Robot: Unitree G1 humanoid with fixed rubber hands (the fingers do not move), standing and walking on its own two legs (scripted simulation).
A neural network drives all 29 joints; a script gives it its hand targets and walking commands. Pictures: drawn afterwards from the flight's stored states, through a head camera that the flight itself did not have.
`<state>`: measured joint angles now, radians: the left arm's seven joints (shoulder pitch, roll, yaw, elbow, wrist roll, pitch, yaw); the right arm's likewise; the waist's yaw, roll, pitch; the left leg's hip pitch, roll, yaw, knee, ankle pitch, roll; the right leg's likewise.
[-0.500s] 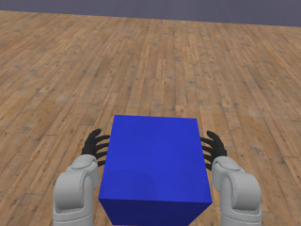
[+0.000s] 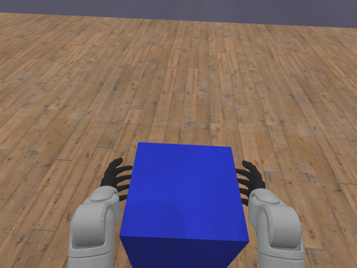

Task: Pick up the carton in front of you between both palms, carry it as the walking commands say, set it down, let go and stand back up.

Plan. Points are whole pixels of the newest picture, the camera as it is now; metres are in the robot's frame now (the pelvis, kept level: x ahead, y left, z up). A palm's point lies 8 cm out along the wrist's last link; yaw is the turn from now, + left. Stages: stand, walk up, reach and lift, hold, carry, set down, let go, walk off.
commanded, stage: carry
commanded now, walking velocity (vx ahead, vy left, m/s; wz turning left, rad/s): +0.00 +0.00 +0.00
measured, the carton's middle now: (180, 211) +0.25 +0.00 -0.01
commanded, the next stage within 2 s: hold in 0.78 s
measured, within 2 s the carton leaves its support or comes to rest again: neither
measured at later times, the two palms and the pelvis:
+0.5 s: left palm (115, 203) +0.25 +0.15 +0.04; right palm (249, 205) +0.25 -0.15 +0.03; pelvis -0.03 +0.00 +0.00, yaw +0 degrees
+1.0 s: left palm (110, 209) +0.23 +0.15 +0.05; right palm (250, 209) +0.24 -0.14 +0.05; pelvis -0.05 +0.00 +0.01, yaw +1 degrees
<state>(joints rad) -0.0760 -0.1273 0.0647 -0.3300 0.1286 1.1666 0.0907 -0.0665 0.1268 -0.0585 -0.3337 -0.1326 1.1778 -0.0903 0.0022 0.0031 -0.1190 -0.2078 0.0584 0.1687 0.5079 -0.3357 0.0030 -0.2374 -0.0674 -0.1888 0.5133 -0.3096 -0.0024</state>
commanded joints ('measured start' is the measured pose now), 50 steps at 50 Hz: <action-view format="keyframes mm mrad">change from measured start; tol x4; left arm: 1 -419 -837 -637 -13 -312 -53 -208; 16 -464 -787 -467 262 -165 -313 -239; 26 -583 -861 -397 479 -106 -526 -282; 33 -559 -926 -474 423 -147 -499 -291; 39 -529 -896 -445 428 -133 -462 -288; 40 -430 -921 -417 426 -125 -456 -293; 43 -461 -865 -396 393 -98 -481 -283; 50 -567 -913 -402 460 -111 -486 -304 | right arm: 1 -454 824 634 -39 320 -67 206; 18 -517 783 445 293 160 -373 243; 26 -614 852 400 456 116 -540 277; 33 -592 916 475 404 158 -511 288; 39 -559 888 443 412 142 -473 284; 40 -460 906 424 398 137 -467 285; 41 -480 868 421 351 126 -482 282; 44 -521 850 414 378 119 -492 281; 50 -579 903 410 439 119 -496 296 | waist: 1 -1 3 -150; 34 -1 1 -236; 39 -1 1 -214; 40 8 18 -118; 42 -1 -8 -186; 44 0 42 -176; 50 -1 2 -137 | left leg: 1 34 113 -91 -70 386 7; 22 16 110 -102 -96 257 15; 39 29 112 -99 -69 333 14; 40 157 -133 -253 -125 650 14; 41 191 -123 -277 -121 712 12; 43 247 -127 -274 -144 687 1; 44 188 -137 -263 -172 549 -10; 45 168 -143 -260 -176 505 -11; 48 224 -152 -262 -166 507 -10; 50 212 -150 -257 -175 426 -10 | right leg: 1 81 -105 99 -61 355 -7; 22 68 -105 112 -90 258 -14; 39 72 -106 106 -65 326 -9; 40 241 150 270 -121 601 -22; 41 280 138 292 -115 697 -20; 43 285 149 282 -131 665 4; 44 347 154 280 -148 547 1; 50 266 168 267 -172 393 6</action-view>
